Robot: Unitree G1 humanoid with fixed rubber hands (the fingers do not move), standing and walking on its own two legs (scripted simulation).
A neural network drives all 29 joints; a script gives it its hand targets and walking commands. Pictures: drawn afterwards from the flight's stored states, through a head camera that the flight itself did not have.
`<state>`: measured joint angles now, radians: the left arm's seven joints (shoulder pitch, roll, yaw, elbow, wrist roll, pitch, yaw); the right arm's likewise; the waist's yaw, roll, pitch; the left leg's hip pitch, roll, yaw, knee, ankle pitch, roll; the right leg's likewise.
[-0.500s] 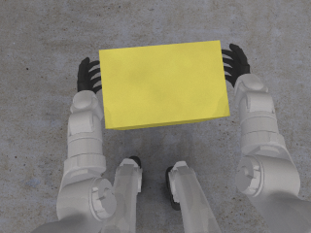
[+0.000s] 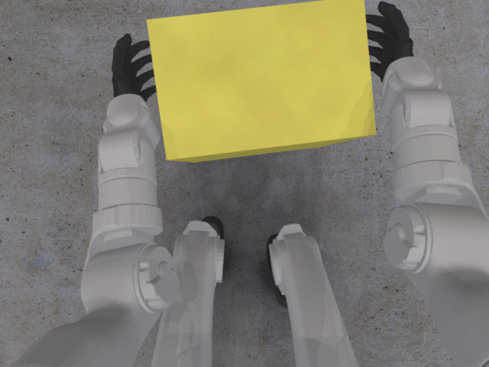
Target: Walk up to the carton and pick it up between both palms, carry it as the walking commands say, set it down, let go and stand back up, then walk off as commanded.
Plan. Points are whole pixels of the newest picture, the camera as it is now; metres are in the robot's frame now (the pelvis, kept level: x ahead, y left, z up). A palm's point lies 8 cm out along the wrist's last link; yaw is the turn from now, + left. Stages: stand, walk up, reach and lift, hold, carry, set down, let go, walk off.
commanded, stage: set down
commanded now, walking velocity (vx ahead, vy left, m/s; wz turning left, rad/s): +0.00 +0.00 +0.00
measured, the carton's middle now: (256, 100) +0.50 -0.01 -0.22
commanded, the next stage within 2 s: none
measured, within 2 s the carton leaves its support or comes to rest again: rests again in 0.94 s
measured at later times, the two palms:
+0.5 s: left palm (152, 98) +0.51 +0.17 -0.21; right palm (365, 69) +0.55 -0.20 -0.20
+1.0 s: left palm (165, 94) +0.54 +0.16 -0.28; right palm (355, 68) +0.57 -0.21 -0.26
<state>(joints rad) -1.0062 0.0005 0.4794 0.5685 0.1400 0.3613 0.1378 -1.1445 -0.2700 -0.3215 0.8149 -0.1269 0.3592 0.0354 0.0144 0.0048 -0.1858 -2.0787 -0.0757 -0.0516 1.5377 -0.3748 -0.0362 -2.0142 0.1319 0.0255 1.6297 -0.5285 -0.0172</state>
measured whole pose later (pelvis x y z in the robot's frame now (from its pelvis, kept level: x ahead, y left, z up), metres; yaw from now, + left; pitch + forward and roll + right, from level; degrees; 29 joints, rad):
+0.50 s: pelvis -0.02 +0.00 -0.06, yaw +0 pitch +45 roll +1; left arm -1.25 0.09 0.49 0.54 0.08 0.35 0.15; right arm -1.42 -0.37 -0.26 0.81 -0.08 0.37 0.04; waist 0.01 0.01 0.20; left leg -2.16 -0.09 -0.04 1.77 -0.41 -0.05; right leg -2.10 0.14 0.01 1.88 -0.57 -0.02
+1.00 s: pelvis -0.03 +0.00 -0.12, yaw -1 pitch +34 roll +2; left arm -1.53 0.22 0.42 0.75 0.00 0.36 0.18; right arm -1.72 -0.53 -0.10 1.01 0.03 0.37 0.04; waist 0.03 0.02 0.52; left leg -2.16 -0.09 -0.02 2.03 -0.46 -0.06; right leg -2.10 0.13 -0.02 2.14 -0.63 -0.03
